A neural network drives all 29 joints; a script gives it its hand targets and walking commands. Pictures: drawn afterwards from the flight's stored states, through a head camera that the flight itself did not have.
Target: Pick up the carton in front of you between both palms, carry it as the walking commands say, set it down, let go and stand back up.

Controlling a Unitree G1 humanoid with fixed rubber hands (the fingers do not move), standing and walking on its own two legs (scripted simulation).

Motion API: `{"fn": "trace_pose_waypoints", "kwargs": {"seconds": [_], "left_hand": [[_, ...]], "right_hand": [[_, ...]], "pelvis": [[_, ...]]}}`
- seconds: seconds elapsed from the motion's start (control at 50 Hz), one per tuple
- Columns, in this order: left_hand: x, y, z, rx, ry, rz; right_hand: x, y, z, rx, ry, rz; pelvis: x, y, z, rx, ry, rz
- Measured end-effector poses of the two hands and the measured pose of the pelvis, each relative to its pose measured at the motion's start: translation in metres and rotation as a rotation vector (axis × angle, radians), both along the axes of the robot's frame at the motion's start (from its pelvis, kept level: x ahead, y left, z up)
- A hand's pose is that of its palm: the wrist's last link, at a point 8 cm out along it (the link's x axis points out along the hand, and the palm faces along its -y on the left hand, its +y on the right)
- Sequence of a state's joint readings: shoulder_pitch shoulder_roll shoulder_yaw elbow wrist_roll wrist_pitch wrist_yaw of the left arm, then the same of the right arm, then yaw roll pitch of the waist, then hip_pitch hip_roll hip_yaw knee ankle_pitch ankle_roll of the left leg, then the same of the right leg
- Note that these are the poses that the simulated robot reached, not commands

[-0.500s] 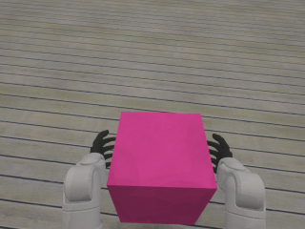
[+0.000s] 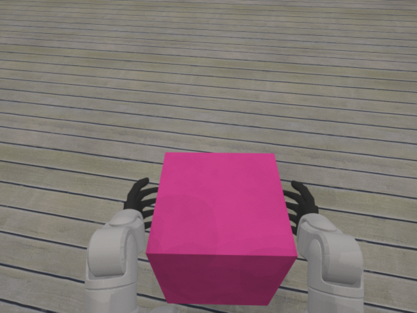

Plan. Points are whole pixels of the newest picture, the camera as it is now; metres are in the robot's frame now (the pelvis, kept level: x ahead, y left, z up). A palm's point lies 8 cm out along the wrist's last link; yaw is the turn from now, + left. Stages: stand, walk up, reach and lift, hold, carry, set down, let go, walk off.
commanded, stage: carry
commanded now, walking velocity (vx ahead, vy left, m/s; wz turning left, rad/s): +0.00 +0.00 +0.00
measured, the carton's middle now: (218, 231) +0.28 +0.00 -0.02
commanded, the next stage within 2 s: none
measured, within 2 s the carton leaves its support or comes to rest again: neither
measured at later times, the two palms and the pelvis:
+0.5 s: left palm (149, 117) +0.53 +0.17 +0.06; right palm (275, 117) +0.52 -0.13 +0.07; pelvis +0.25 +0.03 -0.01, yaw -2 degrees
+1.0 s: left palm (165, 111) +0.58 +0.15 +0.04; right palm (282, 115) +0.57 -0.15 +0.04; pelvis +0.31 +0.01 -0.02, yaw -2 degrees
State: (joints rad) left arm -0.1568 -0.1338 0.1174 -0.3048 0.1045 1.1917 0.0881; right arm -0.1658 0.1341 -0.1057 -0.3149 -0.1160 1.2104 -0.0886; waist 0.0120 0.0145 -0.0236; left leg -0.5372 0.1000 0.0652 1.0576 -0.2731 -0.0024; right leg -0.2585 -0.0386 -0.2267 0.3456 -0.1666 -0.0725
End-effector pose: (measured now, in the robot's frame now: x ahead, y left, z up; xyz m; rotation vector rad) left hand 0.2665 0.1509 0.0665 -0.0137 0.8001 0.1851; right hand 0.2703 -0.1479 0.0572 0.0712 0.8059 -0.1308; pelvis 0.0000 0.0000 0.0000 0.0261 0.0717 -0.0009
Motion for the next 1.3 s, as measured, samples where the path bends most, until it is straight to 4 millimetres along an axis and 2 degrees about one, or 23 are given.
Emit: {"fn": "trace_pose_waypoints", "kwargs": {"seconds": [0.1,0.18,0.26,0.3,0.36,0.42,0.58,0.64,0.74,0.86,0.94,1.12,1.3], "left_hand": [[0.067,0.000,0.017,-0.001,-0.066,-0.017],[0.126,0.005,0.024,-0.013,-0.123,-0.040],[0.187,0.018,0.013,-0.043,-0.156,-0.053],[0.209,0.023,0.003,-0.070,-0.127,-0.040],[0.228,0.027,-0.009,-0.086,-0.060,-0.028],[0.243,0.027,-0.012,-0.081,-0.030,-0.033],[0.287,0.016,0.014,-0.050,-0.113,-0.042],[0.302,0.011,0.017,-0.041,-0.121,-0.049],[0.314,0.002,0.007,-0.032,-0.086,-0.062],[0.317,-0.003,-0.014,-0.023,-0.051,-0.072],[0.315,-0.005,-0.023,-0.016,-0.052,-0.076],[0.311,-0.006,-0.031,0.011,-0.086,-0.092],[0.310,-0.007,-0.045,0.036,-0.095,-0.113]], "right_hand": [[0.062,0.000,0.016,-0.001,-0.066,-0.017],[0.114,0.005,0.026,-0.009,-0.123,-0.043],[0.170,0.018,0.023,-0.034,-0.155,-0.059],[0.193,0.023,0.018,-0.055,-0.126,-0.052],[0.215,0.027,0.011,-0.061,-0.060,-0.050],[0.230,0.027,0.008,-0.062,-0.030,-0.050],[0.272,0.016,0.025,-0.037,-0.113,-0.050],[0.285,0.011,0.026,-0.029,-0.121,-0.057],[0.295,0.002,0.014,-0.031,-0.086,-0.061],[0.298,-0.003,-0.005,-0.047,-0.051,-0.052],[0.297,-0.005,-0.014,-0.056,-0.051,-0.043],[0.294,-0.006,-0.022,-0.085,-0.086,-0.019],[0.293,-0.007,-0.035,-0.109,-0.094,-0.002]], "pelvis": [[0.062,0.005,0.004,0.006,0.003,-0.014],[0.117,0.015,-0.003,-0.004,-0.005,-0.015],[0.176,0.030,-0.022,-0.021,-0.025,-0.032],[0.192,0.033,-0.023,-0.006,-0.022,-0.038],[0.211,0.035,-0.016,-0.015,-0.014,-0.050],[0.228,0.035,-0.010,-0.026,-0.010,-0.051],[0.277,0.026,-0.011,-0.019,-0.014,-0.040],[0.292,0.023,-0.013,-0.020,-0.007,-0.040],[0.307,0.017,-0.016,-0.021,-0.004,-0.040],[0.310,0.011,-0.019,-0.019,-0.004,-0.040],[0.308,0.008,-0.020,-0.018,-0.008,-0.040],[0.300,0.007,-0.018,-0.019,-0.021,-0.043],[0.285,0.007,-0.016,-0.021,-0.037,-0.043]]}}
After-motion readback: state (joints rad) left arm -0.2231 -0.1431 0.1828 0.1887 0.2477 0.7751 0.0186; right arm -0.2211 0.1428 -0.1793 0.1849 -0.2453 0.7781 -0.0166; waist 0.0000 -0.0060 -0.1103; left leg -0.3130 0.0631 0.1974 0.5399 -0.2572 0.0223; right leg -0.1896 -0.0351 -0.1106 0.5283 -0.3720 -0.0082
